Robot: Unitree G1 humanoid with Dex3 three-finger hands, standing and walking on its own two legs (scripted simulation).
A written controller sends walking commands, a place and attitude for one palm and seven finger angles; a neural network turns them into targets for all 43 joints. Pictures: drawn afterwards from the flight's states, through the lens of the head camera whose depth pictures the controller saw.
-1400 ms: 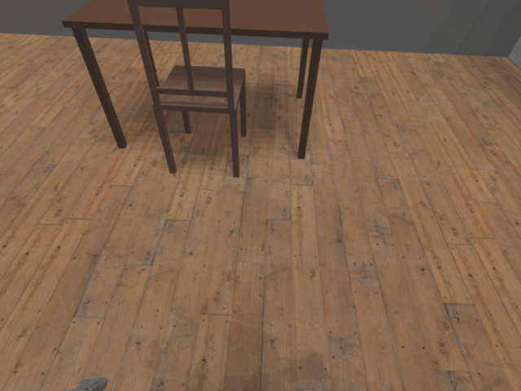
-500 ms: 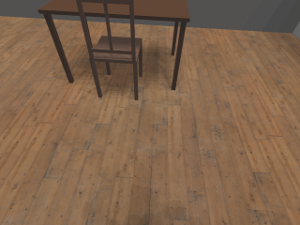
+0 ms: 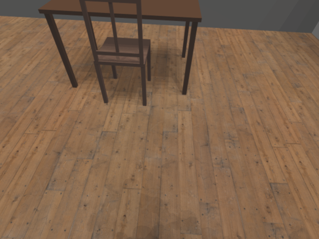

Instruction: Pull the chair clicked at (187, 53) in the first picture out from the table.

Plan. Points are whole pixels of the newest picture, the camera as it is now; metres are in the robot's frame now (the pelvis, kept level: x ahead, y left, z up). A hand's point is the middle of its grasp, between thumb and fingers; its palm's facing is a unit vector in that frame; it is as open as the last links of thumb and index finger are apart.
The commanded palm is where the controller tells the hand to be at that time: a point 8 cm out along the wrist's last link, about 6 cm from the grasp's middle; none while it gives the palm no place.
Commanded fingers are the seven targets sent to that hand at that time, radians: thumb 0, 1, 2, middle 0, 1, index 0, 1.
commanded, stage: look at it before walking up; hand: left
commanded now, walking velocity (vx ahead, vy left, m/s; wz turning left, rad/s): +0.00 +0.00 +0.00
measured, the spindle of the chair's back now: (114, 29) +1.37 +0.38 -0.08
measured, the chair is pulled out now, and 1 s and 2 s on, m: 0.00 0.00 0.00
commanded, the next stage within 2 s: walk to a spot facing it in 0.04 s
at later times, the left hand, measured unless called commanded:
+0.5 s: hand out of the picture +0.03 +0.23 -0.19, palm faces +0.14 -0.96 -0.24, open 7.4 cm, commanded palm none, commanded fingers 0.00 0.90 0.90 -0.20 -0.30 -0.20 -0.30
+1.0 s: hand out of the picture +0.13 +0.29 -0.17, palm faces +0.36 -0.91 -0.19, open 7.4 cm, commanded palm none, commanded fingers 0.00 0.90 0.90 -0.20 -0.30 -0.20 -0.30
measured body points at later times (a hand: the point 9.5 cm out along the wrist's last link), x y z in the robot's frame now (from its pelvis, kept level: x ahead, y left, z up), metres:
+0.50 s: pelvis -0.01 +0.02 -0.01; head +0.01 +0.04 +0.43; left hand +0.02 +0.29 -0.17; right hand +0.08 -0.24 -0.15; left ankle -0.02 +0.11 -0.72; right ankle -0.01 -0.12 -0.75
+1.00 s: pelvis +0.12 +0.07 +0.00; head +0.14 +0.09 +0.45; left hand +0.12 +0.33 -0.15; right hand +0.14 -0.16 -0.15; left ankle -0.01 +0.12 -0.75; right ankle +0.26 -0.04 -0.70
